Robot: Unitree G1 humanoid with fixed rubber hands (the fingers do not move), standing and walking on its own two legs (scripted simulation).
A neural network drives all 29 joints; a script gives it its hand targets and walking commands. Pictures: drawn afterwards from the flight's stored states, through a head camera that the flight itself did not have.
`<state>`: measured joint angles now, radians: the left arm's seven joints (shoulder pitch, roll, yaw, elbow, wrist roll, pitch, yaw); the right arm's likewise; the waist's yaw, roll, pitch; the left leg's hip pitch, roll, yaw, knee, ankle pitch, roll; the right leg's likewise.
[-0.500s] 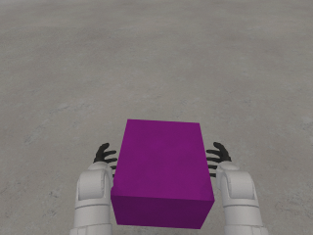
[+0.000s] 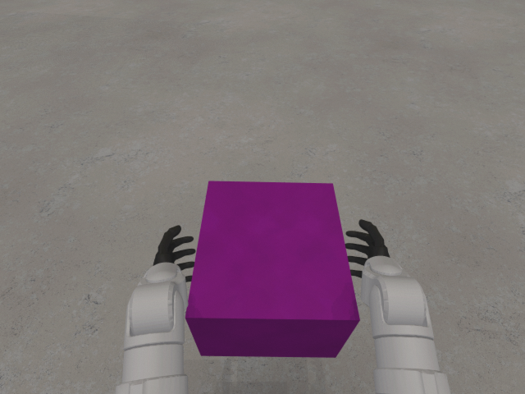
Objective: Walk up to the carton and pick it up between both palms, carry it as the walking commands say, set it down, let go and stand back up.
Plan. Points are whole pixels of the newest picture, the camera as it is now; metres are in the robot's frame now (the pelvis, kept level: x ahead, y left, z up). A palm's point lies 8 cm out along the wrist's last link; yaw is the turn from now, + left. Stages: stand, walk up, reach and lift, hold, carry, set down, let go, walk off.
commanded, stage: carry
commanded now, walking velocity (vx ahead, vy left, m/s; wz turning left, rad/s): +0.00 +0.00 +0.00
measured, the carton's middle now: (269, 265) +0.35 +0.00 -0.04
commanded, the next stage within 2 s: none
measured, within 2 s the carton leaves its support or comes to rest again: neither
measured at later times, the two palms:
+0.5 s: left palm (169, 275) +0.29 +0.16 +0.05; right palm (374, 267) +0.29 -0.15 +0.05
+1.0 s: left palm (183, 250) +0.32 +0.14 +0.06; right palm (380, 252) +0.32 -0.18 +0.04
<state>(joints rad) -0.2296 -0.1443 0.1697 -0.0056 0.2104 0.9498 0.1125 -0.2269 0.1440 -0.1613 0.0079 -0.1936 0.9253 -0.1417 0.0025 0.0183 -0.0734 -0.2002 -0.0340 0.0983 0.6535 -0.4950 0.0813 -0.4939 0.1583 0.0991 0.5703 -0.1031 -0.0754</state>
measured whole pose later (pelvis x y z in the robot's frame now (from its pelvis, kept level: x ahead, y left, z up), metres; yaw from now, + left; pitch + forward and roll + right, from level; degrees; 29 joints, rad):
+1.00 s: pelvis +0.04 -0.02 +0.00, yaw -1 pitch +5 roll -2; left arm -0.19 -0.14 0.17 -0.04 0.21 0.99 0.10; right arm -0.20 0.14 -0.14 -0.03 -0.18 0.99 -0.14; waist 0.01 0.09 -0.13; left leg -0.17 0.01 0.10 0.64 -0.55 0.06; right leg -0.50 0.09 0.04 0.67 -0.25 -0.06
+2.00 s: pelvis +0.46 -0.08 +0.01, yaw -2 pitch +7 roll +0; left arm -0.17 -0.13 0.16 -0.10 0.18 0.96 0.11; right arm -0.17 0.14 -0.12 -0.08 -0.18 0.93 -0.11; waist 0.00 0.04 -0.07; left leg -0.28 0.02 0.11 0.66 -0.40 0.04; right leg -0.33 0.04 -0.04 0.60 -0.36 -0.07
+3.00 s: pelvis +0.80 -0.14 -0.01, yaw -3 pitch +2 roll +2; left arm -0.08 -0.13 0.15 -0.07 0.17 0.81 0.09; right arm -0.08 0.13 -0.09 -0.05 -0.17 0.79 -0.10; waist -0.01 -0.07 -0.07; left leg -0.44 -0.03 0.10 0.74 -0.28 0.05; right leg -0.17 0.01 -0.07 0.91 -0.51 -0.08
